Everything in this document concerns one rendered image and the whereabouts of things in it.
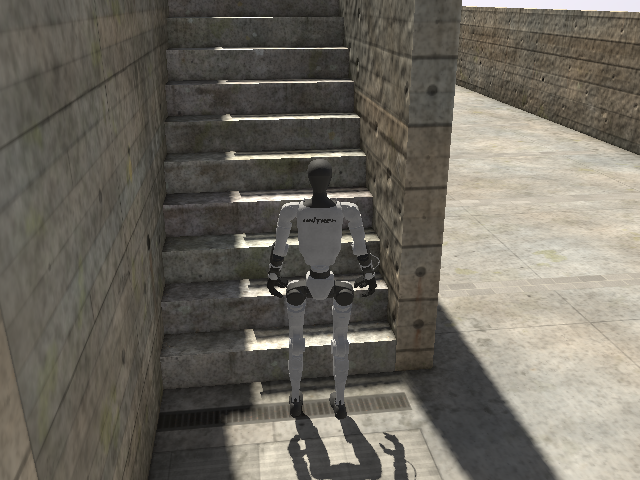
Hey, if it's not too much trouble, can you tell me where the stairs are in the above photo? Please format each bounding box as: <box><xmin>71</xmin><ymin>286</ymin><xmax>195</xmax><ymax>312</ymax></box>
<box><xmin>160</xmin><ymin>0</ymin><xmax>397</xmax><ymax>389</ymax></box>

